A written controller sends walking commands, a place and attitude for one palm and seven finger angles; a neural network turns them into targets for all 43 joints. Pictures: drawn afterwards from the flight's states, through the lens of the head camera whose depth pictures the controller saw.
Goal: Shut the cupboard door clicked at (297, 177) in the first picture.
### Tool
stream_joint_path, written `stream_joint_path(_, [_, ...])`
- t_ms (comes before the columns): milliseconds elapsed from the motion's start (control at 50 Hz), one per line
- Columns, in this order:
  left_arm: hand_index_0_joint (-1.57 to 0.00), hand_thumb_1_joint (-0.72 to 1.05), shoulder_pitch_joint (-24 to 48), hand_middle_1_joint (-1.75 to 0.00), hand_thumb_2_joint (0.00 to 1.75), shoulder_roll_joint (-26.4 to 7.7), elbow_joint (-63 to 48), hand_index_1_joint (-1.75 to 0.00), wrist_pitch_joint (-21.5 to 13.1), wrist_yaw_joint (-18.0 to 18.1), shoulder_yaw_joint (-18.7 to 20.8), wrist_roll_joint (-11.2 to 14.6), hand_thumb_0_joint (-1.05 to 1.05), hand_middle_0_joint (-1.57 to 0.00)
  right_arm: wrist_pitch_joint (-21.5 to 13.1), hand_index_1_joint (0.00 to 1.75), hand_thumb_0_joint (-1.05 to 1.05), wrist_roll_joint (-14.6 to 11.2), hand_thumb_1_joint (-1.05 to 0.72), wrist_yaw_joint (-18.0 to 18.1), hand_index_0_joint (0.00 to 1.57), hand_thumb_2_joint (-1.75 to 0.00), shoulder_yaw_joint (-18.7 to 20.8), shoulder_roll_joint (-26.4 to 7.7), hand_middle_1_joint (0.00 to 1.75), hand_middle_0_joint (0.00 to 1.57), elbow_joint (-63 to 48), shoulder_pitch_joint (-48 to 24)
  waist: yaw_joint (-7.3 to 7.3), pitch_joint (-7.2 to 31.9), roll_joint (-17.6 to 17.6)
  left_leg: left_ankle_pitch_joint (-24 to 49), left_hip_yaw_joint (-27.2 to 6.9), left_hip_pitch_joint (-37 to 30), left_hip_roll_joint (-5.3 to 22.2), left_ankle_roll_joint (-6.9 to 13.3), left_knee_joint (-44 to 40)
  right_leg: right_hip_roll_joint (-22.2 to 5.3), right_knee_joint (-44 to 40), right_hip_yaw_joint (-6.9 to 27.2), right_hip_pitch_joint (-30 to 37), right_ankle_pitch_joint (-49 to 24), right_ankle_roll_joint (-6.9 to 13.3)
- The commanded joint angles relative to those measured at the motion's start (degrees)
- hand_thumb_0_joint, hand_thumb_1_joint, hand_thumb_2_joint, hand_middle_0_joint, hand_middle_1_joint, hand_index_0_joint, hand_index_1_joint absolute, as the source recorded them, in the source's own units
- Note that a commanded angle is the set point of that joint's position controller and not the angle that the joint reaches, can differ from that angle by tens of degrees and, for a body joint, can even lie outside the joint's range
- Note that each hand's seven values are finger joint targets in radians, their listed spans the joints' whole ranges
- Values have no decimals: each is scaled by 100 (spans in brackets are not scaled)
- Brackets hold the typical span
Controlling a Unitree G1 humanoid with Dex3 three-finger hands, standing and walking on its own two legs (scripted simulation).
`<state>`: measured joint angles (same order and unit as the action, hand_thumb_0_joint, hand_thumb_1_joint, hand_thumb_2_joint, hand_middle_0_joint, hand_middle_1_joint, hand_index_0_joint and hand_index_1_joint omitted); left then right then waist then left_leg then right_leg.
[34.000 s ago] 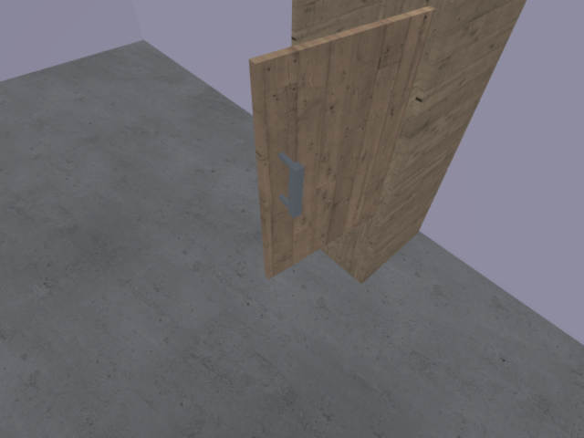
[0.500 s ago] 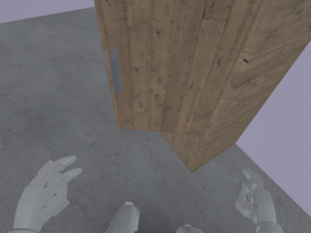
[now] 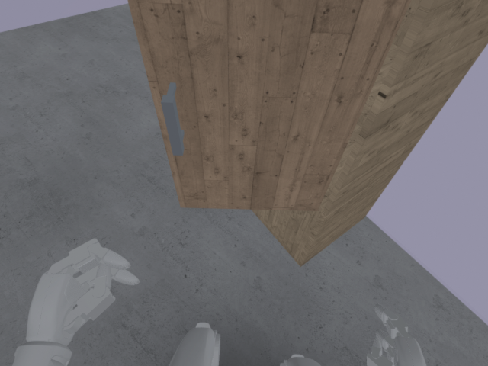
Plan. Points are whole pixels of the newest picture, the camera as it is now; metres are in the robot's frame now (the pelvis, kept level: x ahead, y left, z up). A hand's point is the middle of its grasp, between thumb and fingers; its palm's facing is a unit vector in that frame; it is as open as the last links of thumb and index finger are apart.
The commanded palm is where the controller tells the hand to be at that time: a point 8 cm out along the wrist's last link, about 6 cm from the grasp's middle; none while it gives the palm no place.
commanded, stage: raise the hand and make a fist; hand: left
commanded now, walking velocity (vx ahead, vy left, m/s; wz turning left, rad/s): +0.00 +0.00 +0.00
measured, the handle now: (175, 120) +0.52 +0.17 +0.10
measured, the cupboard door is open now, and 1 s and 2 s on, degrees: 53 53 53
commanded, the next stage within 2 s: bring the fist close to the handle in 0.96 s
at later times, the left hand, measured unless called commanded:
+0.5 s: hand (104, 282) +0.21 +0.20 +0.09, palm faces +0.06 -1.00 -0.03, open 3.1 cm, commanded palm +0.19 +0.25 +0.10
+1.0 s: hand (122, 275) +0.22 +0.18 +0.10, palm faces +0.05 -1.00 -0.04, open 3.1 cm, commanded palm +0.20 +0.23 +0.10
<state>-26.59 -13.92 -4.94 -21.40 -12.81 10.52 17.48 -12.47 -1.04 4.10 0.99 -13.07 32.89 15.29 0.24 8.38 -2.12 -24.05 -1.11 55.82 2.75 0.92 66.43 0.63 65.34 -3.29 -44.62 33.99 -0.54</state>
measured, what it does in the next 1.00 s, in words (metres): stands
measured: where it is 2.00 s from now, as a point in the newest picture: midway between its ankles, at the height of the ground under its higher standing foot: outside the picture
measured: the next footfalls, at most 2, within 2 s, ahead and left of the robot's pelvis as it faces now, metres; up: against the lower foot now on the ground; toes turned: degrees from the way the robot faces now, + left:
none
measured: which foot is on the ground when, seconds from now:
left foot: down 0.00-1.00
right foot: down 0.00-1.00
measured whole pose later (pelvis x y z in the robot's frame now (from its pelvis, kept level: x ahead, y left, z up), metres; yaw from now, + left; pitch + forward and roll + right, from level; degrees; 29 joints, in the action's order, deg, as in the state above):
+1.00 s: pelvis +0.00 -0.01 +0.02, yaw +1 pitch +9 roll -3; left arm -21.6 -13.9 -3.4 -18.0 -10.6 7.6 15.8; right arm -10.7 -1.4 3.2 -1.5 -13.9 30.2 15.3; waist 0.3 6.6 -2.8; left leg -21.2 -1.3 46.4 2.5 0.1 58.8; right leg 0.6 58.2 -3.5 -35.7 31.2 0.2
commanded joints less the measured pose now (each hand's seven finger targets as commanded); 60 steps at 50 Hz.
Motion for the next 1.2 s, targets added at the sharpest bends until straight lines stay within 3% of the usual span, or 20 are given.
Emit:
stream_joint_path(0, [-108, 90, 259, -126, 90, -694, -1340, -126, -377, 82, 302, 17, 0, -108, -330, 30, 0, -43, -90, 45, 20, -90, 225, -730, 30, 20, -1071, -443, 63, 992, -153, 375, -320, -1785, -120, 51, -1204, 164, -1140, -11, -198, -928, 188])
stream_joint_path(40, [-112, 90, 256, -130, 90, -676, -1543, -130, -359, 158, 246, -24, 0, -112, -293, 30, 0, -43, -90, 27, 20, -90, 200, -724, 30, 20, -1117, -438, 86, 1093, -429, 357, -353, -2010, -105, 34, -1334, 173, -1140, -59, -140, -995, 208])
stream_joint_path(80, [-115, 90, 304, -134, 90, -765, -1503, -134, -287, 239, 330, -52, 0, -115, -239, 30, 0, -34, -90, 28, 20, -90, 184, -728, 30, 20, -1120, -422, 80, 1002, -348, 233, -412, -1996, -99, 36, -1421, 209, -1194, -75, -92, -965, 214])
stream_joint_path(160, [-123, 90, 419, -142, 90, -609, -1477, -142, -144, 275, 82, -126, 0, -123, -156, 30, 0, -42, -90, -1, 20, -90, 116, -740, 30, 20, -1216, -425, -16, 774, -484, -109, -472, -2111, -81, 6, -1629, 203, -1295, -127, -129, -841, 204])
stream_joint_path(240, [-130, 90, 492, -150, 90, -599, -1393, -150, 2, 272, 67, -131, 0, -130, -97, 30, 0, -40, -90, -15, 20, -90, 75, -744, 30, 20, -1278, -394, -38, 743, -323, -90, -461, -2179, -91, 15, -1697, 215, -1436, -132, 23, -877, 198])
stream_joint_path(300, [-130, 90, 657, -150, 90, -648, -1427, -150, 41, 268, 68, -152, 0, -130, -74, 30, 0, -39, -90, -16, 20, -90, 28, -756, 30, 20, -1328, -403, -24, 660, -448, -195, -469, -2192, -101, 12, -1771, 211, -1495, -116, 84, -818, 213])
stream_joint_path(440, [-130, 90, 872, -150, 90, -649, -1358, -150, 102, 265, 37, -136, 0, -130, -97, 30, 0, -50, -90, -30, 20, -90, -28, -763, 30, 20, -1317, -396, -37, 612, -338, -172, -461, -2309, -104, 13, -1886, 211, -1647, -98, 249, -831, 207])
stream_joint_path(480, [-130, 90, 916, -150, 90, -802, -1362, -150, 123, 286, 179, -141, 0, -130, -115, 30, 0, -44, -90, -21, 20, -90, -26, -776, 30, 20, -1277, -393, 14, 677, -403, -122, -458, -2309, -121, 16, -1894, 212, -1660, -79, 362, -868, 218])
stream_joint_path(540, [-130, 90, 951, -150, 90, -690, -1286, -150, 165, 286, 88, -107, 0, -130, -138, 30, 0, -69, -90, -27, 20, -90, -36, -761, 30, 20, -1270, -410, -24, 551, -252, -147, -413, -2343, -128, 19, -1950, 190, -1794, -59, 378, -812, 188])
stream_joint_path(580, [-130, 90, 831, -150, 90, -754, -1115, -150, 200, 299, 178, -122, 0, -130, -128, 30, 0, -70, -90, -22, 20, -90, -25, -780, 30, 20, -1246, -405, 31, 487, -225, -179, -407, -2278, -133, 23, -1976, 201, -1823, -39, 405, -754, 198])
stream_joint_path(640, [-130, 90, 869, -150, 90, -636, -1076, -150, 187, 286, 69, -114, 0, -130, -141, 30, 0, -78, -90, -29, 20, -90, -23, -773, 30, 20, -1259, -406, -5, 419, -150, -115, -339, -2291, -144, 23, -1966, 173, -1872, -30, 393, -754, 176])
stream_joint_path(780, [-130, 90, 949, -150, 90, -795, -1122, -150, -22, 323, 221, -111, 0, -130, -186, 30, 0, -50, -90, -48, 20, -90, 1, -779, 30, 20, -1194, -355, 44, 568, -198, 261, -242, -2262, -180, 49, -1794, 165, -1847, 69, 512, -951, 186])
stream_joint_path(820, [-130, 90, 933, -150, 90, -647, -1106, -150, -61, 289, 94, -102, 0, -130, -197, 30, 0, -69, -90, -59, 20, -90, 24, -761, 30, 20, -1193, -379, -5, 567, -59, 366, -202, -2306, -177, 51, -1750, 144, -1859, 80, 486, -1036, 164])
stream_joint_path(980, [-130, 90, 956, -150, 90, -772, -1030, -150, -26, 206, 199, -90, 0, -130, -160, 30, 0, -79, -90, -43, 20, -90, 41, -748, 30, 20, -1153, -351, 45, 646, -71, 622, -129, -2228, -202, 79, -1601, 139, -1843, 197, 601, -1296, 153])
stream_joint_path(1040, [-130, 90, 1020, -150, 90, -645, -1018, -150, -43, 175, 115, -41, 0, -130, -162, 30, 0, -88, -90, -50, 20, -90, 34, -724, 30, 20, -1161, -380, 5, 586, 9, 606, -97, -2197, -210, 72, -1548, 114, -1878, 247, 556, -1280, 129])
stream_joint_path(1080, [-130, 90, 1506, -150, 90, -746, -977, -150, -69, 179, 109, -86, 0, -130, -163, 30, 0, -86, -90, -27, 20, -90, 21, -754, 30, 20, -1087, -342, -56, 559, 2, 601, -117, -2114, -201, 86, -1474, 119, -1834, 269, 490, -1261, 138])
stream_joint_path(1140, [-130, 90, 2224, -150, 90, -511, -865, -150, -85, 228, -224, -168, 0, -130, -212, 30, 0, -89, -90, -11, 20, -90, 5, -751, 30, 20, -1027, -376, -178, 544, -86, 352, -166, -2144, -180, 91, -1452, 107, -1813, 256, 209, -982, 135])
stream_joint_path(1180, [-130, 90, 2463, -150, 90, -669, -592, -150, -5, 260, -86, -182, 0, -130, -217, 30, 0, -83, -90, 5, 20, -90, 7, -787, 30, 20, -953, -309, -146, 624, 80, 368, -176, -2073, -178, 102, -1421, 117, -1845, 308, 296, -965, 140])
